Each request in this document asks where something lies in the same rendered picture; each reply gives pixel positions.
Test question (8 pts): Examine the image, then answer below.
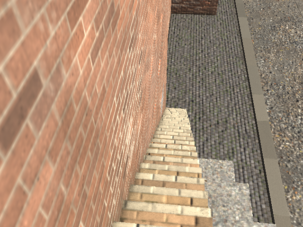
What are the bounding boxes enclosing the stairs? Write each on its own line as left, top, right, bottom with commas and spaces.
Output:
113, 107, 213, 227

